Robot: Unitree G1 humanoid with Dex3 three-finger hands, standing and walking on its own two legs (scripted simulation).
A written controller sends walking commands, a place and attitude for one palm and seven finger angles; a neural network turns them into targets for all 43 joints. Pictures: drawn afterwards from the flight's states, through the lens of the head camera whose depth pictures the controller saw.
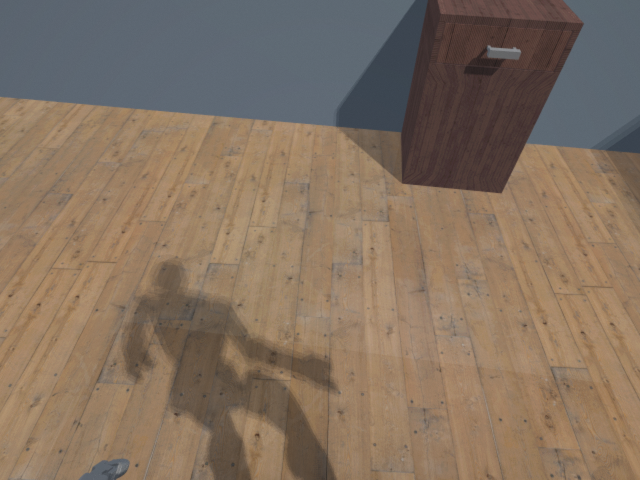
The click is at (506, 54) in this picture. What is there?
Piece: drawer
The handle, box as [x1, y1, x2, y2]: [487, 45, 520, 59]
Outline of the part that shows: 487,46 488,57 518,59 520,54 519,49 516,49 515,47 513,47 512,49 493,48 488,45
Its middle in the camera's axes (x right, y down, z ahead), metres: +0.66 -0.68 +1.41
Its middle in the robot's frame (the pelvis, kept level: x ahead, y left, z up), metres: +1.53 -0.60 -0.09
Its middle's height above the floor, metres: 0.68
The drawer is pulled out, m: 0.00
